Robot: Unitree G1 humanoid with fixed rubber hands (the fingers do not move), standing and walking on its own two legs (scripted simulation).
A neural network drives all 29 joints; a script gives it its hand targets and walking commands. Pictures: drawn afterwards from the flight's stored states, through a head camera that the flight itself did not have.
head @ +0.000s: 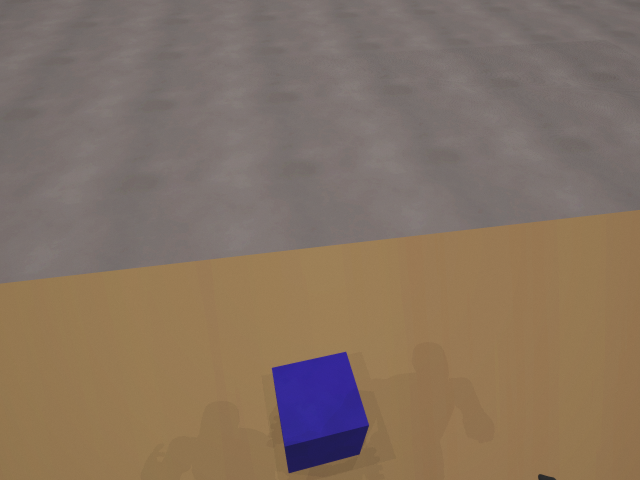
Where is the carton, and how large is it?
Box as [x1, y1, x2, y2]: [272, 352, 368, 472]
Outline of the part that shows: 345,352 272,368 289,472 359,453 368,423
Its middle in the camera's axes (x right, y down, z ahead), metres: +0.00 +0.50 +1.09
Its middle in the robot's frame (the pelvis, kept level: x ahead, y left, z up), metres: +0.45 -0.01 -0.66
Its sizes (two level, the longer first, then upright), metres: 0.210 0.200 0.250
